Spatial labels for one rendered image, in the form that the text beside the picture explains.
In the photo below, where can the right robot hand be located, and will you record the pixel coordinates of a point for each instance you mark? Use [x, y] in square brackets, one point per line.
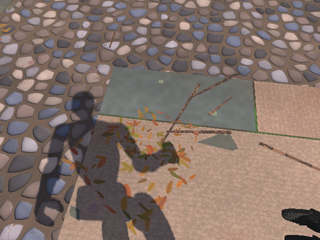
[303, 217]

